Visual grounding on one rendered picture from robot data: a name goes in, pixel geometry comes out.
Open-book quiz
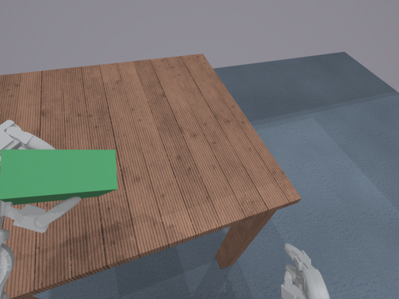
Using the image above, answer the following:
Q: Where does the sponge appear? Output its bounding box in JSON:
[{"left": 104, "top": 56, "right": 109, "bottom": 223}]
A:
[{"left": 0, "top": 149, "right": 117, "bottom": 205}]

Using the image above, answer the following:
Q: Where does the left robot hand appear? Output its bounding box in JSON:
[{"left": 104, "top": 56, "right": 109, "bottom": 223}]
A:
[{"left": 0, "top": 120, "right": 81, "bottom": 233}]

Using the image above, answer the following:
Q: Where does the left robot forearm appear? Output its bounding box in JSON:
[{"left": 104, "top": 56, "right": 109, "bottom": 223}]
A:
[{"left": 0, "top": 229, "right": 15, "bottom": 299}]

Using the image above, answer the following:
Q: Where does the table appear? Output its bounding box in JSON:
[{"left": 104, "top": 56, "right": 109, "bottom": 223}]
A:
[{"left": 0, "top": 54, "right": 302, "bottom": 299}]

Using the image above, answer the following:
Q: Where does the right robot hand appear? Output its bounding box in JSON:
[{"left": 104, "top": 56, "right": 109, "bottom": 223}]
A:
[{"left": 281, "top": 243, "right": 330, "bottom": 299}]

